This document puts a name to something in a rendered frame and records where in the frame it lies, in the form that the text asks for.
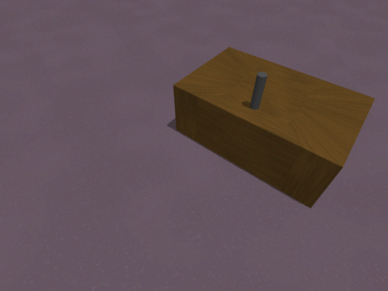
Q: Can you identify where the can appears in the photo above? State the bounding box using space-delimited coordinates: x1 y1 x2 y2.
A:
250 72 267 110

